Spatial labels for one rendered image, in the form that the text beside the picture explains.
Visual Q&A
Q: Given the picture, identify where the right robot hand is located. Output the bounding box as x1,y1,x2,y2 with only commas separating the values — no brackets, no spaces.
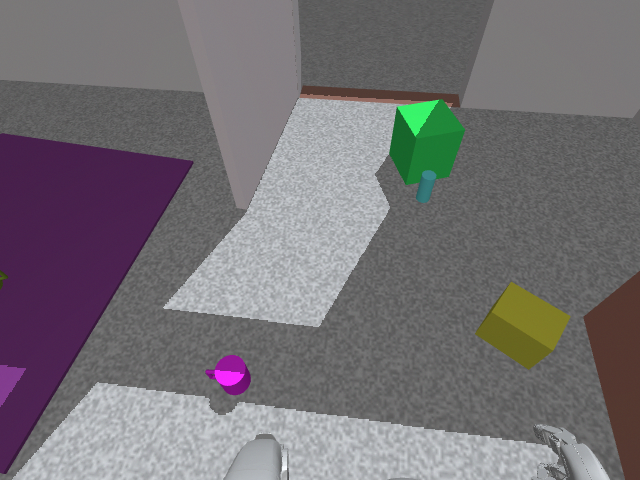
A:
531,424,610,480

